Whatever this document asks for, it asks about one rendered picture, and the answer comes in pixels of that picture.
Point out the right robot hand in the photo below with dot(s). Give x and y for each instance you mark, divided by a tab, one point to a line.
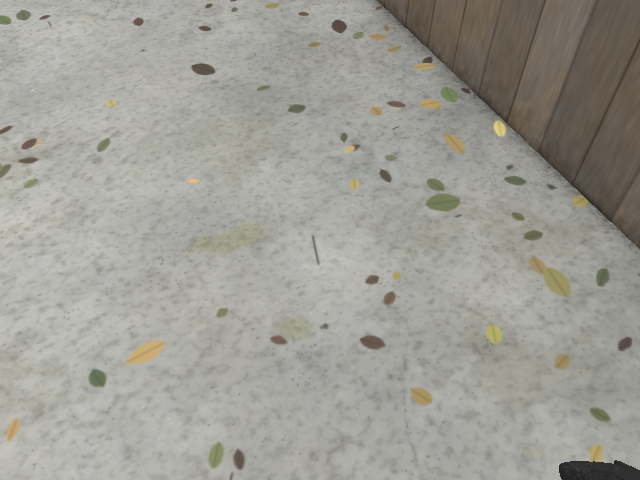
585	470

